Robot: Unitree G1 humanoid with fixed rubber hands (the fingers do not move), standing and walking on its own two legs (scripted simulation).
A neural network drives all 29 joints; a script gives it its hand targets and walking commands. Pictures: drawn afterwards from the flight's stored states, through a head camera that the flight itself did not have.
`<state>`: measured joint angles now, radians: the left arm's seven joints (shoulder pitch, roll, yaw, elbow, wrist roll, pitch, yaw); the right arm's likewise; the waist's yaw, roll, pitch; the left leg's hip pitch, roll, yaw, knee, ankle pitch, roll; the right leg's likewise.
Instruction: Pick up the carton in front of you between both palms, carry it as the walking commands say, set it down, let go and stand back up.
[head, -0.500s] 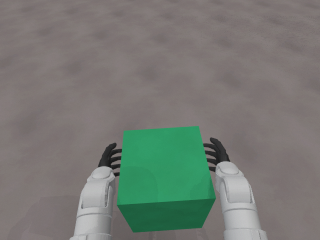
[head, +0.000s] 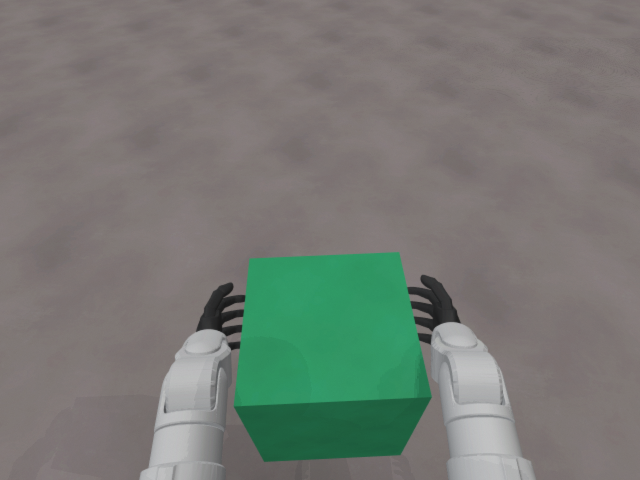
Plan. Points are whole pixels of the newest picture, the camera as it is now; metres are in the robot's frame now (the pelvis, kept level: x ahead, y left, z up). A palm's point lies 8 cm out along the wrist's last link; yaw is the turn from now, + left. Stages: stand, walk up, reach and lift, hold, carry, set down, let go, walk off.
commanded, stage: carry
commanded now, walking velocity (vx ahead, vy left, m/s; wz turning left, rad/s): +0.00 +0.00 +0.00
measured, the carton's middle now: (328, 361) +0.30 +0.00 -0.06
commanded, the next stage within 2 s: hold in 0.22 s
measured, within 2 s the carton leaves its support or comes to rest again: neither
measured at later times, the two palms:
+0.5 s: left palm (213, 337) +0.28 +0.15 +0.04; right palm (453, 345) +0.26 -0.15 +0.04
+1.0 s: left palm (200, 331) +0.29 +0.16 +0.04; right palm (437, 345) +0.26 -0.13 +0.05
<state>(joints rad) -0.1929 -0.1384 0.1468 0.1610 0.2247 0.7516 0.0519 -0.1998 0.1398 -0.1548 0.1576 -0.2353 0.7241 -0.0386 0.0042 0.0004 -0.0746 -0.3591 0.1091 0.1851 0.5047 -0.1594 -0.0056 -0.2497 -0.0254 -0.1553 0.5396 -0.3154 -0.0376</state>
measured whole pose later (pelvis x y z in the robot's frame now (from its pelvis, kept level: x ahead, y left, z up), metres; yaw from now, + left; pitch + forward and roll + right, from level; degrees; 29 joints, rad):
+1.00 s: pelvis -0.01 +0.05 +0.00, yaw -6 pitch -8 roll +0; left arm -0.34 -0.17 0.30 0.38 0.33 0.71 0.03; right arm -0.35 0.18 -0.31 0.40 -0.34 0.67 0.01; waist 0.01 -0.04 0.04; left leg -0.15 -0.03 0.02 0.45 -0.16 0.03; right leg -0.08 0.01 0.10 0.49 -0.27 0.01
